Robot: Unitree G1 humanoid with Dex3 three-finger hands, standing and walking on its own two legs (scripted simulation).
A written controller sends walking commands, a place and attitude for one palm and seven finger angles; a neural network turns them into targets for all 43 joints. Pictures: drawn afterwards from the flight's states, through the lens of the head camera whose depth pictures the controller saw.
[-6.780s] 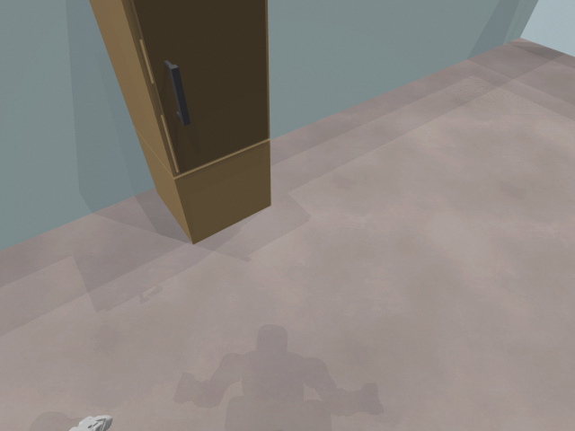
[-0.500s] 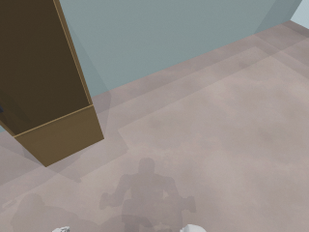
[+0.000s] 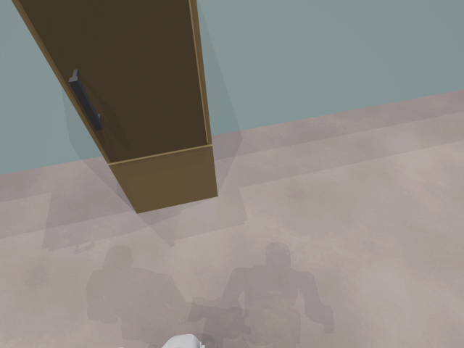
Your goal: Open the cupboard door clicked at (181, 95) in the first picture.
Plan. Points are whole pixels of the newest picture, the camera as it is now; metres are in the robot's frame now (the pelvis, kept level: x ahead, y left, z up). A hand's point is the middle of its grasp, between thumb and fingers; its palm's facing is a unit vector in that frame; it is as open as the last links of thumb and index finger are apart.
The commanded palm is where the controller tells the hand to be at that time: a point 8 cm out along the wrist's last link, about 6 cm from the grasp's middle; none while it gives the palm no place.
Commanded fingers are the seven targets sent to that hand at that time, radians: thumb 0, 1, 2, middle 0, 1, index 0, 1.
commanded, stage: turn to face it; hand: left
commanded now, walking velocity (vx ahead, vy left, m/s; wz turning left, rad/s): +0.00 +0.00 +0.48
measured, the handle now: (88, 101) +0.73 +0.46 -0.04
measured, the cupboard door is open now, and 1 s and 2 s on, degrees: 0 0 0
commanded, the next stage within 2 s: take the last steps up to it in 0.52 s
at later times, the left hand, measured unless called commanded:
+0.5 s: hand out of the picture +0.07 +0.24 -0.15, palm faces +0.23 -0.94 -0.27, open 7.4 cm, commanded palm none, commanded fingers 0.00 0.90 0.90 -0.20 -0.30 -0.20 -0.30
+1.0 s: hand out of the picture -0.10 +0.15 -0.16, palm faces +0.44 -0.87 -0.20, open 7.4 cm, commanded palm none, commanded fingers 0.00 0.90 0.90 -0.20 -0.30 -0.20 -0.30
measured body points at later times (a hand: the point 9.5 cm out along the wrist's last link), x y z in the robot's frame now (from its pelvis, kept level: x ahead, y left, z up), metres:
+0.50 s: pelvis +0.01 +0.01 +0.00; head +0.03 +0.01 +0.45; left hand +0.06 +0.29 -0.13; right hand +0.13 -0.21 -0.15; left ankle -0.01 +0.13 -0.74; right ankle +0.04 -0.10 -0.72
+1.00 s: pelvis +0.02 +0.01 +0.01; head +0.02 +0.00 +0.46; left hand -0.13 +0.19 -0.14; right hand +0.16 -0.20 -0.14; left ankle -0.02 +0.15 -0.70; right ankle +0.04 -0.09 -0.74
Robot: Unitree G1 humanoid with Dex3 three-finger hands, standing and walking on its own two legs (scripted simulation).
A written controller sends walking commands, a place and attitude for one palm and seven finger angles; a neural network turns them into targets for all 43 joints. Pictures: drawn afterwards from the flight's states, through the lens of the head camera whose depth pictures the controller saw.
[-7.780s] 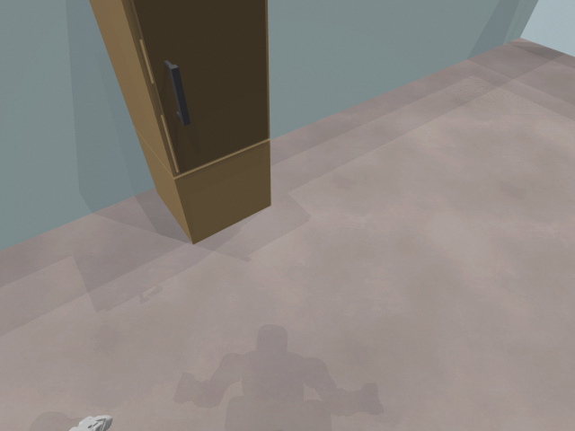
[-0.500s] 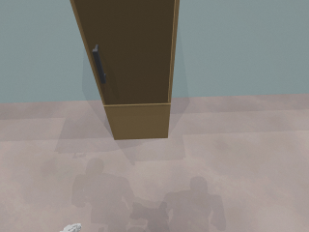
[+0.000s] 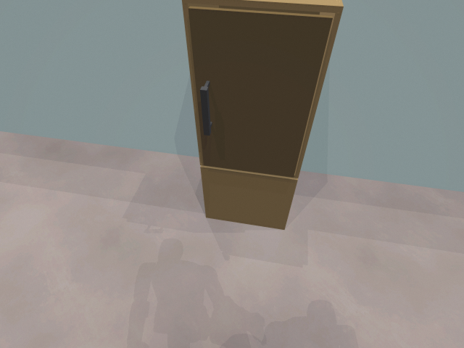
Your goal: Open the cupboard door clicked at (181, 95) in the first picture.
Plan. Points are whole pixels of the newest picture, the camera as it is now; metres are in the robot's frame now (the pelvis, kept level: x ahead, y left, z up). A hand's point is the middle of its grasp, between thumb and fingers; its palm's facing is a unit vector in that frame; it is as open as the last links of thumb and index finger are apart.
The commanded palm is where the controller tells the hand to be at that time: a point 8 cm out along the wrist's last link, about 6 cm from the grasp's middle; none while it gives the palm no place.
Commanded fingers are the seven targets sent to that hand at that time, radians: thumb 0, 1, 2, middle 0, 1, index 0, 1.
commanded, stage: take the last steps up to it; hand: left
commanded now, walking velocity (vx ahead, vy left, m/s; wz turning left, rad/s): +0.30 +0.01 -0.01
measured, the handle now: (207, 108) +0.82 +0.19 -0.05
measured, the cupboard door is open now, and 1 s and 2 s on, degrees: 0 0 0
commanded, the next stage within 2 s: come to a stop and stand still in 0.60 s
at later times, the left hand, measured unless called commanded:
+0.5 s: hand (155, 299) +0.25 +0.21 -0.18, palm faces -0.03 -0.98 -0.18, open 7.4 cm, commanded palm none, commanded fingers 0.00 0.90 0.90 -0.20 -0.30 -0.20 -0.30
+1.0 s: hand (174, 270) +0.32 +0.19 -0.19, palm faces +0.05 -0.97 -0.22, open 7.3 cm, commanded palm none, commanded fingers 0.00 0.90 0.90 -0.20 -0.30 -0.20 -0.30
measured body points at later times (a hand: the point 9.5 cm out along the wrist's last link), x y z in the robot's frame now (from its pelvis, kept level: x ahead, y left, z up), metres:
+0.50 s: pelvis +0.14 +0.03 -0.01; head +0.16 +0.03 +0.44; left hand +0.25 +0.26 -0.16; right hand +0.03 -0.16 -0.16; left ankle +0.02 +0.13 -0.75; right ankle +0.26 -0.10 -0.71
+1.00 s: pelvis +0.28 +0.00 -0.02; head +0.30 +0.00 +0.43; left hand +0.32 +0.24 -0.17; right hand +0.36 -0.24 -0.16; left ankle +0.33 +0.11 -0.73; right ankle +0.29 -0.09 -0.75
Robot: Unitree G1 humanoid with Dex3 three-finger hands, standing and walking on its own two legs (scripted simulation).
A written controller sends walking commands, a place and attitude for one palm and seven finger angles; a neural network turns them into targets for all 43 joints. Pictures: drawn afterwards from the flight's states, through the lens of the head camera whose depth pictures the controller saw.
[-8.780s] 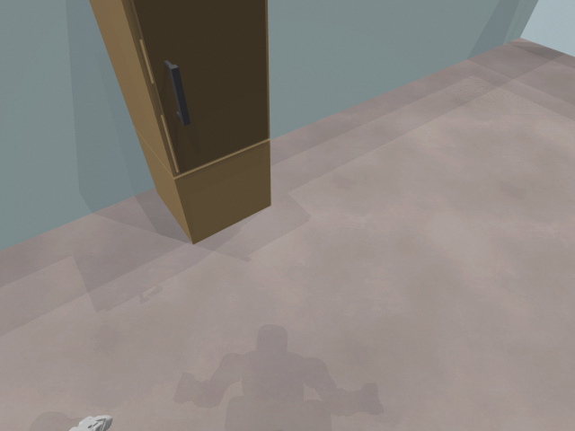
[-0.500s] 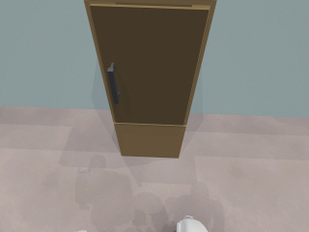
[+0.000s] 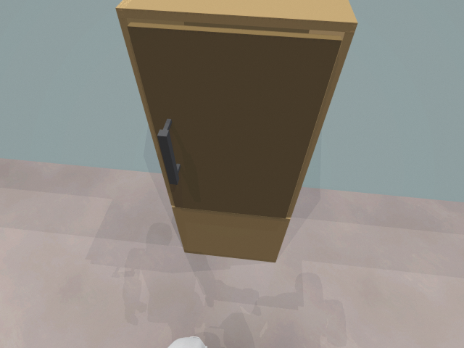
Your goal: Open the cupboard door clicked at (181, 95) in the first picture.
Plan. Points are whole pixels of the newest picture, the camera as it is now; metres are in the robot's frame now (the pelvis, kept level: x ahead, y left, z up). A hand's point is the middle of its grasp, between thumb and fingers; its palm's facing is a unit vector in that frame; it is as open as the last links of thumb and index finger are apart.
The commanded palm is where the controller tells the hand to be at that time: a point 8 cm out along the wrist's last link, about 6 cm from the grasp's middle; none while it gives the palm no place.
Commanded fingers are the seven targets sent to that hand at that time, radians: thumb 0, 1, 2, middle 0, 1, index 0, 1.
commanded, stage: come to a stop and stand still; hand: left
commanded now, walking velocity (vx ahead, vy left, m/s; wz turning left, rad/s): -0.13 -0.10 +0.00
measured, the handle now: (171, 153) +0.54 +0.20 -0.04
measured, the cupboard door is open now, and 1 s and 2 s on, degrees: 0 0 0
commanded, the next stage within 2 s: look again from close up in 0.96 s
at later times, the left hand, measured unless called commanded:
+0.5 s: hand out of the picture -0.01 +0.17 -0.16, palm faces +0.01 -0.97 -0.25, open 7.4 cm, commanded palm none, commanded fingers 0.00 0.90 0.90 -0.20 -0.30 -0.20 -0.30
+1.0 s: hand out of the picture -0.05 +0.09 -0.17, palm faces +0.05 -0.99 -0.15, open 7.4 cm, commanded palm none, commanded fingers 0.00 0.90 0.90 -0.20 -0.30 -0.20 -0.30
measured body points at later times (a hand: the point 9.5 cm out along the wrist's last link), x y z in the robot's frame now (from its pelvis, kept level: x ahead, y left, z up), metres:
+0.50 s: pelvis -0.04 -0.02 +0.00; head -0.04 -0.04 +0.45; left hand -0.01 +0.22 -0.14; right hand -0.01 -0.26 -0.16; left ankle +0.05 +0.11 -0.73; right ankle -0.09 -0.14 -0.73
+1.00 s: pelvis -0.04 -0.06 +0.01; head -0.03 -0.06 +0.46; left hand -0.06 +0.14 -0.16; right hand -0.09 -0.26 -0.16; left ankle +0.01 +0.11 -0.73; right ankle -0.09 -0.14 -0.73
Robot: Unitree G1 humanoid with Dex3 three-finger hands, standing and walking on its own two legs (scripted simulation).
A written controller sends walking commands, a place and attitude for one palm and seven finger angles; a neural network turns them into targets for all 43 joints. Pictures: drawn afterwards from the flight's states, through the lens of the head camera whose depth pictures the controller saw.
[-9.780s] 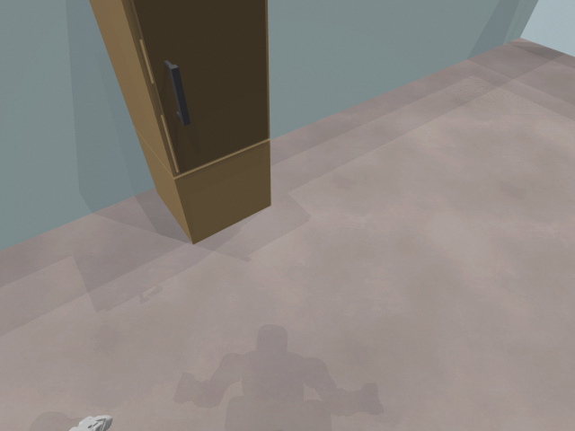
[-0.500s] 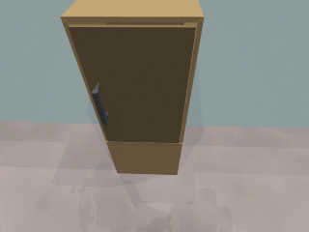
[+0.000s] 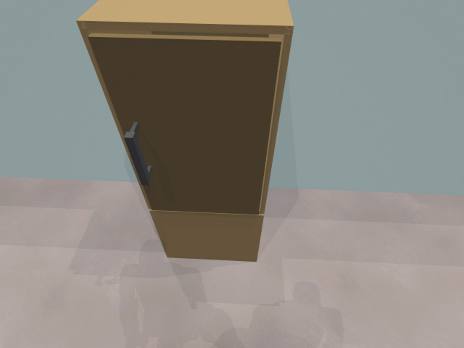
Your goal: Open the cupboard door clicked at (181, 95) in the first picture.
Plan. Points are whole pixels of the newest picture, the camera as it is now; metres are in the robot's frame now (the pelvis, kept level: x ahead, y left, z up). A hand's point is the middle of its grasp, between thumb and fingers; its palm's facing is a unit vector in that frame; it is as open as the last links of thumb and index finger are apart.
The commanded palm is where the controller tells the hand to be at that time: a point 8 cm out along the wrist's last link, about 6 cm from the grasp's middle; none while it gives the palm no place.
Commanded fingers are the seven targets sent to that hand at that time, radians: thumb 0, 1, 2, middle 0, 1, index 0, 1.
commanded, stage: look again from close up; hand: left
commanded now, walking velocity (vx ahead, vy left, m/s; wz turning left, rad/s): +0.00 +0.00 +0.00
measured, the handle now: (140, 155) +0.57 +0.27 -0.04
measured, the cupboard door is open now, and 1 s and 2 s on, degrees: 0 0 0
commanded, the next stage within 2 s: raise the hand with hooked fingers in 0.56 s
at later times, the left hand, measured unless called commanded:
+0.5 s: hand out of the picture +0.02 +0.24 -0.18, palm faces +0.01 -0.98 -0.21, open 7.4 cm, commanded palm none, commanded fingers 0.00 0.90 0.90 -0.20 -0.30 -0.20 -0.30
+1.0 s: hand (108, 308) +0.19 +0.23 -0.04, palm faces -0.03 -1.00 -0.06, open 8.2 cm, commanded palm +0.14 +0.30 -0.06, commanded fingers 0.00 0.48 0.72 -0.23 -0.57 -0.23 -0.57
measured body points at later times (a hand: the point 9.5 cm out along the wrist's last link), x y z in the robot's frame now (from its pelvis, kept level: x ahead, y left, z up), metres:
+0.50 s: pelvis +0.01 +0.06 +0.00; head +0.01 +0.07 +0.45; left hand +0.02 +0.29 -0.17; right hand +0.06 -0.17 -0.15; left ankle +0.02 +0.15 -0.74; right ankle -0.05 -0.08 -0.74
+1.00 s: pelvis -0.03 +0.03 -0.08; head +0.01 +0.04 +0.37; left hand +0.19 +0.28 -0.04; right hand +0.16 -0.23 -0.13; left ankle +0.02 +0.14 -0.74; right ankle -0.04 -0.07 -0.74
